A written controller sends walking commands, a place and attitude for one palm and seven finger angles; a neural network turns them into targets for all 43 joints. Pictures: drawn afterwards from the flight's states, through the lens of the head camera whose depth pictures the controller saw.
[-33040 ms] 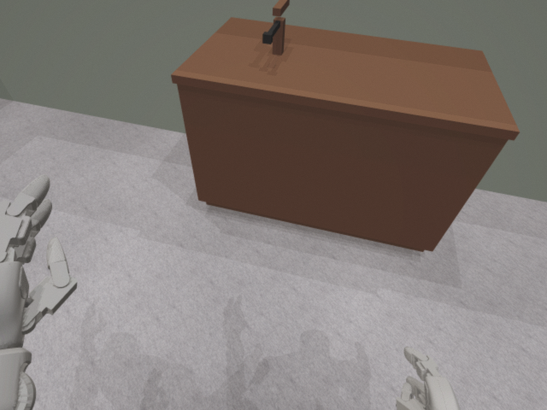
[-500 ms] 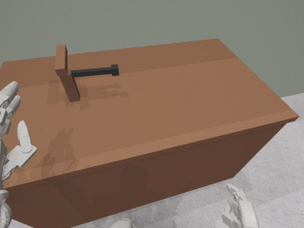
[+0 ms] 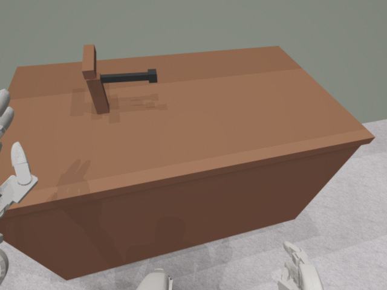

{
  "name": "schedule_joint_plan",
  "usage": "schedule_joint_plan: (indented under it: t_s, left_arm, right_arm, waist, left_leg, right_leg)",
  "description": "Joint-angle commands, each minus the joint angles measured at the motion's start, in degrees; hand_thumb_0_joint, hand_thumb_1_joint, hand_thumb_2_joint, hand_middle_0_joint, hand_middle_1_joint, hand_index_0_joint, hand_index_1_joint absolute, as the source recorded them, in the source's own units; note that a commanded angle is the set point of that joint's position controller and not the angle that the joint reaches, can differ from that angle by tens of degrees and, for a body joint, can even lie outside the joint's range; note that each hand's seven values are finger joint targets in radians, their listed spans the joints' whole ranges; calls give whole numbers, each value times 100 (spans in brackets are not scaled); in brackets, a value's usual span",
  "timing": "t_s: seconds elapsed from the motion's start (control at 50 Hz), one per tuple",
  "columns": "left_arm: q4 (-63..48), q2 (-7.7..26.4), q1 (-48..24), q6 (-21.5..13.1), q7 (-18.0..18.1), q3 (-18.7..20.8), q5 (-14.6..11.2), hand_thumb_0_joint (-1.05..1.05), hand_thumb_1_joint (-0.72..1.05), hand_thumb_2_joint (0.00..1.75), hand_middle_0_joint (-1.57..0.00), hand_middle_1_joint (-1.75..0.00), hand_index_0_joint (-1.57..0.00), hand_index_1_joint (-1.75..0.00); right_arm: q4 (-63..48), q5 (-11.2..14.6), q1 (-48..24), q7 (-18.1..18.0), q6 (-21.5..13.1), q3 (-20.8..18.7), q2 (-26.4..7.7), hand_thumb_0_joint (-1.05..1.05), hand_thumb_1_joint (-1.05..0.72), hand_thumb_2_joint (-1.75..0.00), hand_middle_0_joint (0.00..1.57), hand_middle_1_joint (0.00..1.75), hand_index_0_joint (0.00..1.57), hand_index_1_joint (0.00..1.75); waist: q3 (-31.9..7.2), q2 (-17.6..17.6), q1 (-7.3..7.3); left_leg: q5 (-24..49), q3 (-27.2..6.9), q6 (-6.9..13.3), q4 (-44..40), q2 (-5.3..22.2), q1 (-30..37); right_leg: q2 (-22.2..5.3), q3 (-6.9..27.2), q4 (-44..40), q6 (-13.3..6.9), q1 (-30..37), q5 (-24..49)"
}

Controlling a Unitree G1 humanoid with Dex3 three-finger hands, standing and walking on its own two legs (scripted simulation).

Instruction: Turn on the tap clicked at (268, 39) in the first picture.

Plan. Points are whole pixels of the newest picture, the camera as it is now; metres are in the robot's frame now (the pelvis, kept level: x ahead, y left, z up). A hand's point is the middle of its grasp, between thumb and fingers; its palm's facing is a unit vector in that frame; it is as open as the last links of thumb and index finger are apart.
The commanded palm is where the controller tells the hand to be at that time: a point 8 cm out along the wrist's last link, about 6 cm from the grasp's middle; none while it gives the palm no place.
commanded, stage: step back with the hand held close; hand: left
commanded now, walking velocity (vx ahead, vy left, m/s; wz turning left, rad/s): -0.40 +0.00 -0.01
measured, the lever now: (152, 75) +0.65 +0.17 +0.09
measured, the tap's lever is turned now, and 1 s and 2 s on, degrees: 86 86 86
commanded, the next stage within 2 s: stop stepping back and stand still in 0.20 s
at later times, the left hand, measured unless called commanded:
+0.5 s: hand out of the picture +0.09 +0.25 +0.20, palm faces +0.40 -0.85 -0.34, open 7.5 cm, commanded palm +0.04 +0.29 +0.21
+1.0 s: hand out of the picture +0.03 +0.23 +0.20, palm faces +0.37 -0.84 -0.39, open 7.5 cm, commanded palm -0.02 +0.27 +0.21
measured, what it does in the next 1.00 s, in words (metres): walks backwards: left foot, then right foot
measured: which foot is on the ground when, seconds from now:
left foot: down 0.00-0.04, up 0.06-0.26, down 0.28-0.56, up 0.58-0.74, down 0.76-1.00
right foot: down 0.00-0.28, up 0.30-0.52, down 0.54-0.78, up 0.80-1.00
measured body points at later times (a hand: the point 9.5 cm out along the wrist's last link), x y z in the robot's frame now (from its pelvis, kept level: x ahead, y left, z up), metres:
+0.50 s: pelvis -0.12 +0.01 +0.02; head -0.11 +0.04 +0.47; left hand +0.06 +0.29 +0.22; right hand +0.04 -0.23 -0.04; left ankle -0.10 +0.14 -0.71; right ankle -0.09 -0.10 -0.68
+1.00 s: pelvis -0.19 +0.00 +0.01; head -0.21 +0.00 +0.46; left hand +0.01 +0.27 +0.22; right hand -0.07 -0.24 -0.09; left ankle -0.20 +0.11 -0.71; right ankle -0.15 -0.10 -0.70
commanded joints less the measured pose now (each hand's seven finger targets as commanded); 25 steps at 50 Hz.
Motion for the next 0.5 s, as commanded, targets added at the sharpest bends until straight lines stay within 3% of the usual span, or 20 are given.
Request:
schedule_joint_plan:
  t_s: [0.0, 0.02, 0.04, 0.06, 0.08, 0.1, 0.14, 0.18, 0.2, 0.22, 0.24, 0.26, 0.28, 0.3, 0.32, 0.36, 0.38, 0.42, 0.46, 0.48]
  left_arm:
    - [-1114, 693, -177, -336, -7, 397, -11, 0, 90, 90, -20, -30, -20, -30]
    - [-1235, 796, -273, -278, 9, 298, 7, 0, 90, 90, -20, -30, -20, -30]
    - [-1114, 878, -264, -83, 68, 340, -17, 0, 90, 90, -20, -30, -20, -30]
    - [-1044, 657, -269, 55, 9, 100, -71, 0, 90, 90, -20, -30, -20, -30]
    - [-1253, 819, -454, -37, -19, 336, -49, 0, 90, 90, -20, -30, -20, -30]
    - [-1176, 879, -531, -87, -29, 399, -88, 0, 90, 90, -20, -30, -20, -30]
    - [-1411, 1043, -865, -192, 30, 489, -32, 0, 90, 90, -20, -30, -20, -30]
    - [-1244, 911, -446, -196, 96, 609, -27, 0, 90, 90, -20, -30, -20, -30]
    - [-1374, 873, -420, -204, 96, 582, 4, 0, 90, 90, -20, -30, -20, -30]
    - [-1489, 866, -355, -236, 98, 604, 6, 0, 90, 90, -20, -30, -20, -30]
    - [-1487, 881, -109, -278, 108, 624, -54, 0, 90, 90, -20, -30, -20, -30]
    - [-1769, 868, -396, -379, 108, 620, -87, 0, 90, 90, -20, -30, -20, -30]
    - [-1523, 811, -260, -454, 102, 623, -122, 0, 90, 90, -20, -30, -20, -30]
    - [-1723, 853, -335, -458, 40, 619, -119, 0, 90, 90, -20, -30, -20, -30]
    - [-1532, 719, -313, -408, 27, 635, -91, 0, 90, 90, -20, -30, -20, -30]
    - [-1264, 550, -74, -288, 21, 524, -59, 0, 90, 90, -20, -30, -20, -30]
    - [-1131, 460, 129, -213, -3, 452, -47, 0, 90, 90, -20, -30, -20, -30]
    - [-1311, 525, -81, -144, -18, 358, 18, 0, 90, 90, -20, -30, -20, -30]
    - [-1231, 600, -171, -80, -17, 343, 75, 0, 90, 90, -20, -30, -20, -30]
    - [-1014, 666, -199, -39, -16, 393, 103, 0, 90, 90, -20, -30, -20, -30]
  right_arm:
    - [-744, 15, -427, 30, -174, -323, -808, 0, -90, -90, 20, 30, 20, 30]
    - [-740, 130, -473, -1, -162, -341, -698, 0, -90, -90, 20, 30, 20, 30]
    - [-647, 117, -672, 52, -116, -333, -804, 0, -90, -90, 20, 30, 20, 30]
    - [-581, 86, -806, 119, -42, -144, -511, 0, -90, -90, 20, 30, 20, 30]
    - [-632, 68, -891, 137, -32, -2, -394, 0, -90, -90, 20, 30, 20, 30]
    - [-587, 44, -918, 110, 6, 27, -421, 0, -90, -90, 20, 30, 20, 30]
    - [-665, 64, -921, -9, -15, -60, -586, 0, -90, -90, 20, 30, 20, 30]
    - [-583, 55, -667, -95, -118, -117, -553, 0, -90, -90, 20, 30, 20, 30]
    - [-563, 63, -494, -97, -148, -166, -603, 0, -90, -90, 20, 30, 20, 30]
    - [-576, 77, -334, -106, -150, -227, -696, 0, -90, -90, 20, 30, 20, 30]
    - [-677, 110, -332, -153, -188, -342, -846, 0, -90, -90, 20, 30, 20, 30]
    - [-777, 136, -412, -126, -252, -435, -982, 0, -90, -90, 20, 30, 20, 30]
    - [-780, 107, -410, -87, -329, -447, -872, 0, -90, -90, 20, 30, 20, 30]
    - [-739, -15, -447, -34, -411, -372, -841, 0, -90, -90, 20, 30, 20, 30]
    - [-555, 59, -379, 50, -440, -476, -900, 0, -90, -90, 20, 30, 20, 30]
    - [-540, 218, -353, 147, -503, -551, -956, 0, -90, -90, 20, 30, 20, 30]
    - [-569, 238, -392, 181, -438, -511, -943, 0, -90, -90, 20, 30, 20, 30]
    - [-730, 229, -535, 174, -320, -438, -973, 0, -90, -90, 20, 30, 20, 30]
    - [-752, 209, -583, 125, -231, -350, -954, 0, -90, -90, 20, 30, 20, 30]
    - [-704, 182, -574, 99, -180, -316, -949, 0, -90, -90, 20, 30, 20, 30]
  waist:
    - [-790, 312, 110]
    - [-690, -1512, 131]
    - [-679, -2055, 163]
    - [-463, -1637, -72]
    - [-462, -1350, -116]
    - [-386, -1109, -191]
    - [-391, -857, -59]
    - [-976, -1097, 18]
    - [-1285, -1031, -36]
    - [-1466, -746, -104]
    - [-1464, -53, -77]
    - [-1357, 1225, -7]
    - [-1033, 1529, -85]
    - [-802, 1583, -173]
    - [-630, 1052, -214]
    - [-552, 598, -132]
    - [-546, 703, -129]
    - [-508, 1078, -150]
    - [-500, 1163, -138]
    - [-478, 921, -111]
  left_leg:
    - [-3200, -500, -3, -97, 347, 493]
    - [-3194, 429, -454, 2652, -600, 757]
    - [-2798, 88, -490, 4841, -862, 528]
    - [-2351, -391, -471, 5379, -538, 288]
    - [-2070, -286, -451, 5355, -376, 252]
    - [-1985, -202, -434, 4521, -212, 280]
    - [-2471, -79, -312, 2263, -83, 555]
    - [-2638, 202, -155, 633, -269, 923]
    - [-2295, 340, -112, -360, -305, 1291]
    - [-1478, 551, -78, -1586, -277, 1807]
    - [-373, 394, 32, -2244, 182, 2327]
    - [1878, -515, 413, -2215, 1259, 3008]
    - [3341, -842, 649, -1760, 1804, 3156]
    - [2993, -1276, 801, -1533, 1847, 2387]
    - [2545, -1031, 841, -1397, 1674, 2231]
    - [1226, -592, 691, -1400, 1380, 2224]
    - [215, -450, 596, -1474, 1295, 2055]
    - [-1950, -590, 552, -1744, 1148, 1549]
    - [-2845, -683, 510, -1531, 1002, 1259]
    - [-3123, -629, 457, -1217, 881, 896]
  right_leg:
    - [-606, 369, -2198, -475, 496, 510]
    - [-1720, 1743, -3018, -1068, -750, -226]
    - [-2684, 2998, -3574, -1587, -1461, -164]
    - [-2348, 2217, -2916, -1384, -1342, 696]
    - [-2097, 1797, -2517, -1179, -1258, 1299]
    - [-1934, 1537, -2385, -961, -978, 1611]
    - [-1870, 1504, -2051, -840, -223, 2364]
    - [-1863, 1598, -1714, -803, 619, 2946]
    - [-1882, 1637, -1562, -726, 798, 3117]
    - [-1729, 1373, -1183, -544, 856, 3107]
    - [-1273, 869, -428, -338, 746, 3126]
    - [-547, 196, 636, 51, -398, 1323]
    - [-240, 210, 1659, 117, -1377, -469]
    - [-315, 652, 2369, 145, -1347, -572]
    - [-271, 748, 2457, 149, -1352, -266]
    - [-346, 509, 1694, 154, -1154, 198]
    - [-367, 320, 1185, 122, -812, 343]
    - [-338, -13, 311, 68, -155, 439]
    - [-269, -233, -722, 43, 464, 497]
    - [-192, -349, -1187, 33, 988, 848]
